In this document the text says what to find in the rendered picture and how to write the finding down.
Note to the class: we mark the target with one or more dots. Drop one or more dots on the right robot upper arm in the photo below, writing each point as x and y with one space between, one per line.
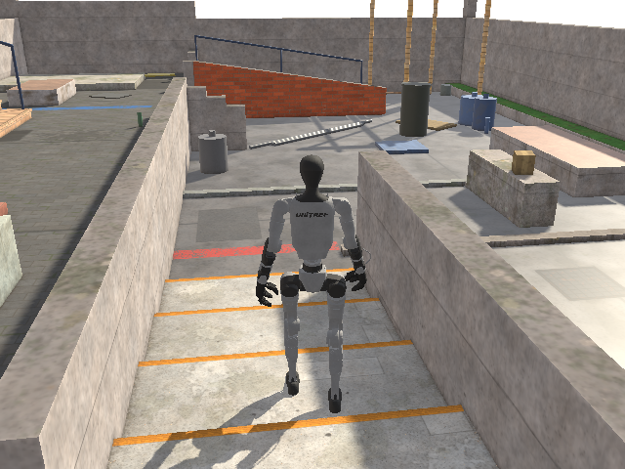
342 207

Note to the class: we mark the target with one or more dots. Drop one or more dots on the robot left hand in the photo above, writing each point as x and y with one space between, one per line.
261 292

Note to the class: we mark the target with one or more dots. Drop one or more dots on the left robot forearm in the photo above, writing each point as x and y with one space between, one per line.
266 264

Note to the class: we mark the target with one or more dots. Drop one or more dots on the left robot upper arm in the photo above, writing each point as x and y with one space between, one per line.
281 207

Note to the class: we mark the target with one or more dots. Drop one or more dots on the robot right hand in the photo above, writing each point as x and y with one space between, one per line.
354 277

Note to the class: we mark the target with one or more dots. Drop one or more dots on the robot right foot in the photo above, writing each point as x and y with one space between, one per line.
334 405

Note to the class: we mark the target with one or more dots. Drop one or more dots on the right robot forearm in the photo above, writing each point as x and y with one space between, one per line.
357 258

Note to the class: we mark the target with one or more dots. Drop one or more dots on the robot left thigh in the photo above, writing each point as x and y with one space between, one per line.
289 290

